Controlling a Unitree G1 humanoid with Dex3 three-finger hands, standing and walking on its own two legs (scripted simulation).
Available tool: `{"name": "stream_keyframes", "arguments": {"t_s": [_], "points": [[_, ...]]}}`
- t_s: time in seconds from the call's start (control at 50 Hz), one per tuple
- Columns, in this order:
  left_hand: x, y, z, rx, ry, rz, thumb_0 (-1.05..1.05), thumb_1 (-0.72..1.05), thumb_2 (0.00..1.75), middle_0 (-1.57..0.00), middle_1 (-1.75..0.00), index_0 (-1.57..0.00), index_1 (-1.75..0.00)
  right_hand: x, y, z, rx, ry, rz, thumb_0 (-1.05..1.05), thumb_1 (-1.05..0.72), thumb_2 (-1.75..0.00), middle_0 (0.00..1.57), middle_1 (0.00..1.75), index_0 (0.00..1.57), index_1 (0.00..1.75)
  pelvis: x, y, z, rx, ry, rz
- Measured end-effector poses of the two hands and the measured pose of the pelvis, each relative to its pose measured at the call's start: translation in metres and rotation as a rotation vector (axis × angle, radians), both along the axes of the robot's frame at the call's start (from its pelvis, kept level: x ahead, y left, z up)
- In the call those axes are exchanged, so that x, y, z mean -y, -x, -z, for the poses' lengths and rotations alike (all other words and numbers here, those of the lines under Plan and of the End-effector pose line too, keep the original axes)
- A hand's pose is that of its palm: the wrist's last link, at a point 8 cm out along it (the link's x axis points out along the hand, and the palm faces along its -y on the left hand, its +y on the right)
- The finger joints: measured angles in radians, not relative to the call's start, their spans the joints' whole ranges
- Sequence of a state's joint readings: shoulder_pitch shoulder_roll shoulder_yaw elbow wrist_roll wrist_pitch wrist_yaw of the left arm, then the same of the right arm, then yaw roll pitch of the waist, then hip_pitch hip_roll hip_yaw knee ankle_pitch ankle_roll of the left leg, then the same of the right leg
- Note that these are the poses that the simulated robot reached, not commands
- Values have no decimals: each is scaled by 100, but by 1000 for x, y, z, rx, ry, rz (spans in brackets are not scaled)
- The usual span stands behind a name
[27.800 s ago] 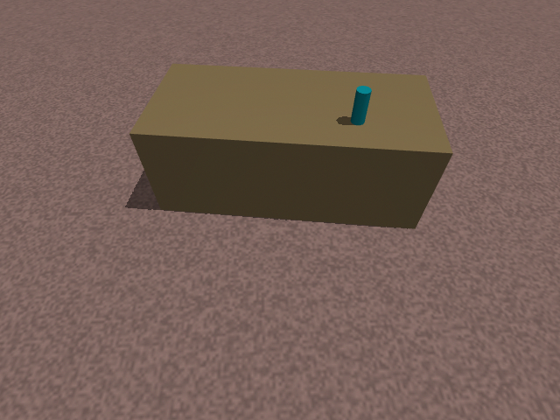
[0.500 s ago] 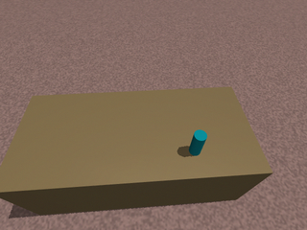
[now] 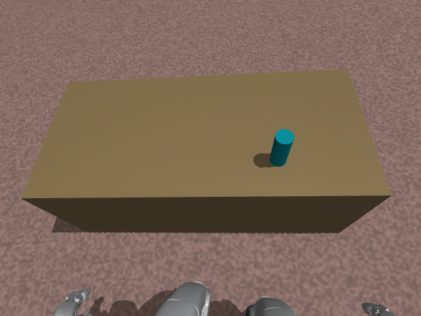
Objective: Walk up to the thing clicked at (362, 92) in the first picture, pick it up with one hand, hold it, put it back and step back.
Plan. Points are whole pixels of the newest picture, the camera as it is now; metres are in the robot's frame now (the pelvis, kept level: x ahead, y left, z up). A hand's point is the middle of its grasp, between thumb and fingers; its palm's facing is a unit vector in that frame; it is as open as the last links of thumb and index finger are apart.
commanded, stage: step back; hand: right
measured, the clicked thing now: (281, 148) +0.57 -0.18 -0.24
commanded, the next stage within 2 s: none
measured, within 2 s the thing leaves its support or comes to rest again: neither
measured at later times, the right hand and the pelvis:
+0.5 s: hand out of the picture +0.01 -0.21 -0.13, palm faces -0.02 +0.92 -0.40, open 7.4 cm; pelvis -0.13 +0.05 +0.00, yaw -2 degrees
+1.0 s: hand out of the picture -0.24 -0.21 -0.17, palm faces -0.03 +0.91 -0.41, open 7.4 cm; pelvis -0.28 +0.07 -0.02, yaw +1 degrees
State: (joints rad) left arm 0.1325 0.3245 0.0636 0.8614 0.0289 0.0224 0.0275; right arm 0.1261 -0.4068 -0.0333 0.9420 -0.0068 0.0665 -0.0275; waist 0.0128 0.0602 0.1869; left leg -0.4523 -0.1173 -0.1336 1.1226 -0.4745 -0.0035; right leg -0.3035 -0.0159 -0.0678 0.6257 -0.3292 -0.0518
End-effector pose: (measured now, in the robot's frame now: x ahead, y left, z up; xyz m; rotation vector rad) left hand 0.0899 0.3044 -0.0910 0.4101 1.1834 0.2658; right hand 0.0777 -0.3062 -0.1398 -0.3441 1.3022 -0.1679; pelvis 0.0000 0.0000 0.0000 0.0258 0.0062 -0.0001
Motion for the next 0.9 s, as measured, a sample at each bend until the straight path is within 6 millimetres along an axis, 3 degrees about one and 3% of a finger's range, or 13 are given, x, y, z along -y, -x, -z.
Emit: {"name": "stream_keyframes", "arguments": {"t_s": [0.12,0.24,0.38,0.5,0.64,0.74,0.8,0.9], "points": [[-10,17,13,71,30,-8,0,90,90,-21,-30,-21,-30,-11,9,-4,12,31,-54,0,-91,-90,20,30,20,30,-11,27,7,25,16,-38],[-40,47,35,81,65,-22,0,90,90,-21,-30,-21,-30,-33,15,-19,115,62,-73,0,-91,-90,20,30,20,30,-35,57,18,59,7,-45],[-61,85,21,71,63,-41,0,90,90,-20,-30,-20,-30,-52,45,-47,176,67,-60,0,-90,-90,21,30,20,30,-48,88,1,41,57,-19],[-70,135,19,-3,34,-6,0,90,90,-20,-30,-20,-30,-58,72,-47,235,47,-38,0,-90,-90,21,30,20,30,-50,126,0,36,50,33],[-57,194,22,-65,5,41,0,90,90,-20,-30,-20,-30,-42,133,-16,241,4,23,0,-90,-90,21,30,20,30,-44,177,17,56,42,85],[-48,237,4,-78,-3,41,0,90,90,-21,-30,-21,-30,-36,195,-9,150,-19,89,0,-90,-90,21,30,20,30,-42,202,7,57,-1,97],[-50,243,-6,-67,-14,37,1,90,90,-21,-30,-21,-30,-34,232,-11,106,-12,111,0,-90,-90,21,30,20,30,-46,215,0,38,-9,77],[-61,230,-8,50,-24,69,1,89,90,-21,-30,-21,-30,-37,288,-10,6,36,99,0,-91,-90,20,30,20,30,-56,243,3,22,10,38]]}}
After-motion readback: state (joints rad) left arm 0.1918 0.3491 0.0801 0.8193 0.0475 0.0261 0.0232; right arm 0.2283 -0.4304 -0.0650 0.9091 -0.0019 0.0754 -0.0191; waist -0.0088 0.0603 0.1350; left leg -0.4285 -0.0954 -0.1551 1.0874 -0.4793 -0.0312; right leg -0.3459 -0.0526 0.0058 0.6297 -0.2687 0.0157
